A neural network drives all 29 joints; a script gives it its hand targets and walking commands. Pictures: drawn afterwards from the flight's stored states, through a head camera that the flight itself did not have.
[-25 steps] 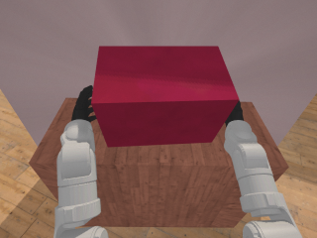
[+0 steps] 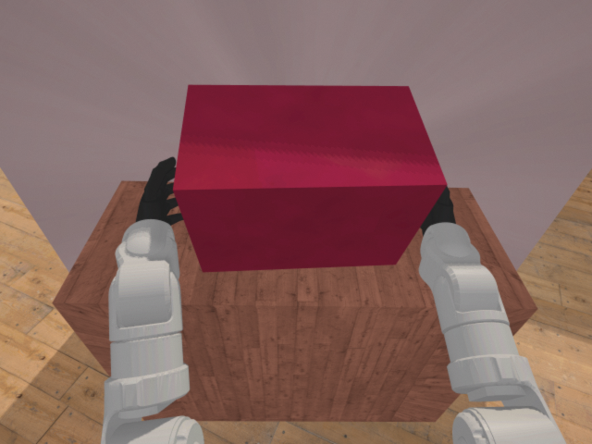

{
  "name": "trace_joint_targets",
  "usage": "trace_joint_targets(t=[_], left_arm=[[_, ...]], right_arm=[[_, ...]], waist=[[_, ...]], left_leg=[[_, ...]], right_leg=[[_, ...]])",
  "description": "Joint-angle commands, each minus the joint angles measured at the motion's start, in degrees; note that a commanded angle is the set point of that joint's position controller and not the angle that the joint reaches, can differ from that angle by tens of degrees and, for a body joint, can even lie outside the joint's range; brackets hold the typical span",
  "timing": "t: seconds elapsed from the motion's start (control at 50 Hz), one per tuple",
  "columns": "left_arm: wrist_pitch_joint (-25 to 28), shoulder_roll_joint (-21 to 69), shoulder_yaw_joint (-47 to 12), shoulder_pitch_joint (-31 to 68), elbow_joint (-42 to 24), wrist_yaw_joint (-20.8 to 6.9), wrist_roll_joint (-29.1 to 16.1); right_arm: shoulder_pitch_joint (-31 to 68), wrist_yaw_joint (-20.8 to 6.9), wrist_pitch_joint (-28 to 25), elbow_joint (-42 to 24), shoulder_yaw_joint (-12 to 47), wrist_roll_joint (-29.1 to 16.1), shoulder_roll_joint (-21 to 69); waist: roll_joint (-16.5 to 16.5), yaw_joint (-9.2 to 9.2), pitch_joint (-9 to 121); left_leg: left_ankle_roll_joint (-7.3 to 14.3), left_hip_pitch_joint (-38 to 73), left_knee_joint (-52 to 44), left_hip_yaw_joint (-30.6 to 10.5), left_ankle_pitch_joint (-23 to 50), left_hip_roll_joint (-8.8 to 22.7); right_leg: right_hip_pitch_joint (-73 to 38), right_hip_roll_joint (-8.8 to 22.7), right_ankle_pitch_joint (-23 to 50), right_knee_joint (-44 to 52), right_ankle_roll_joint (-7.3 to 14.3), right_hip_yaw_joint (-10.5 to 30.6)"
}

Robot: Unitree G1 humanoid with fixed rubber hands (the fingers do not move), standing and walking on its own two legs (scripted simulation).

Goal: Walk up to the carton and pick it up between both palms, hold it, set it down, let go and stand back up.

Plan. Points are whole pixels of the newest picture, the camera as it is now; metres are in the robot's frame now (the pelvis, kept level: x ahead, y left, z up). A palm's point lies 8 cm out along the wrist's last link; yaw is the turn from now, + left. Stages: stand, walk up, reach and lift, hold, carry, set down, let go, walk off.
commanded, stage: hold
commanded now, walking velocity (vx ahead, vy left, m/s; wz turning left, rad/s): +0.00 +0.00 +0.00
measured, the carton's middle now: (301, 182) +0.39 +0.00 +0.19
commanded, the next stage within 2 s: none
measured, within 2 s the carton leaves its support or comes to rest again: neither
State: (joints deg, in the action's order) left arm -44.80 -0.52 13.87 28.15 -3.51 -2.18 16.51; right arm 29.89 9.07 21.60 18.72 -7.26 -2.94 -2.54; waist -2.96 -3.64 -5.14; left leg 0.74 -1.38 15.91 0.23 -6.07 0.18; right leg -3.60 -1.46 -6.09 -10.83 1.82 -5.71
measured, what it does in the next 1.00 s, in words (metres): stands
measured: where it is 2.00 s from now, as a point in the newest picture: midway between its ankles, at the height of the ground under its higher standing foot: outside the picture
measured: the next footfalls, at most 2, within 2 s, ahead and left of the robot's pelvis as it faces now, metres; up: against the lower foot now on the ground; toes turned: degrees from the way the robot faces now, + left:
none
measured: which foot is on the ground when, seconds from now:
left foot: down 0.00-1.00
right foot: down 0.00-1.00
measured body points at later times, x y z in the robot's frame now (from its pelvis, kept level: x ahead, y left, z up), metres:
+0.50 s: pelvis +0.00 +0.00 +0.00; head -0.02 +0.03 +0.45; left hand +0.36 +0.18 +0.17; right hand +0.36 -0.18 +0.16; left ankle +0.04 +0.11 -0.75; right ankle +0.01 -0.10 -0.75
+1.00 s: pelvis +0.00 +0.00 +0.00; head -0.02 +0.03 +0.45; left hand +0.36 +0.18 +0.17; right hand +0.36 -0.18 +0.16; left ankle +0.04 +0.11 -0.75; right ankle +0.01 -0.10 -0.75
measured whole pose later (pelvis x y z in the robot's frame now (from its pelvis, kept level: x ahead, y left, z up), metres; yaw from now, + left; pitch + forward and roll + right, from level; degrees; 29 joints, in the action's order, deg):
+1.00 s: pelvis +0.00 +0.00 +0.00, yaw +0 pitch -8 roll -1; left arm -45.0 -0.7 13.5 27.7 -4.7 -1.9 16.4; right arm 29.8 9.6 21.7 17.7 -6.9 -3.3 -2.4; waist -2.9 -3.5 -5.1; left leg 0.7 -1.5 16.0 0.0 -6.2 0.1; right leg -3.7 -1.5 -6.1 -10.5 1.8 -5.9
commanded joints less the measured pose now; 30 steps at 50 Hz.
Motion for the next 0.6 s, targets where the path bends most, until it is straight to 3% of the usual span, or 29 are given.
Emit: trace_joint_targets(t=[0.0, 0.08, 0.24, 0.36, 0.5, 0.58], left_arm=[[4.75, 15.93, -21.84, 32.31, -11.68, -7.86, -8.78], [5.07, 16.21, -23.02, 32.09, -13.77, -7.81, -9.19], [4.30, 15.34, -21.23, 32.75, -10.89, -8.20, -8.55], [5.33, 16.36, -23.61, 32.50, -14.06, -7.86, -9.55], [4.16, 15.40, -21.15, 32.05, -10.46, -8.34, -8.45], [4.75, 15.85, -22.19, 32.87, -12.35, -8.16, -9.08]], right_arm=[[35.96, -8.27, -4.78, -16.65, 18.65, -5.17, 15.85], [35.92, -7.90, -5.17, -18.85, 19.66, -5.61, 15.96], [35.79, -8.17, -4.13, -15.11, 17.89, -4.80, 15.77], [35.88, -7.66, -4.95, -19.15, 19.31, -5.37, 16.24], [35.22, -7.98, -3.79, -14.97, 17.90, -4.88, 15.24], [36.32, -8.04, -4.48, -17.19, 18.92, -5.55, 16.15]], waist=[[3.93, -0.20, 25.57], [4.38, -0.36, 27.86], [4.15, -0.34, 23.40], [4.64, -0.93, 28.17], [4.22, -0.59, 22.89], [4.07, -0.43, 25.61]], left_leg=[[-0.79, 6.12, -1.45, 1.17, 8.32, -1.19], [-1.08, 7.43, -0.42, 1.05, 12.14, -1.44], [-0.83, 4.88, -2.09, 1.40, 5.01, -1.14], [-1.27, 7.97, -0.09, 0.87, 12.58, -1.40], [-0.96, 5.03, -1.74, 1.33, 5.28, -1.24], [-0.95, 6.08, -1.32, 1.16, 8.15, -1.30]], right_leg=[[-5.80, -0.46, 10.92, -0.15, -2.40, 0.18], [-6.69, -0.54, 14.39, -0.34, -2.42, 0.48], [-4.77, -0.23, 7.81, 0.31, -2.41, 0.12], [-6.14, -0.80, 14.34, -0.18, -2.48, 0.31], [-4.60, -0.24, 7.98, 0.56, -2.36, -0.06], [-5.65, -0.43, 10.99, -0.01, -2.46, 0.08]])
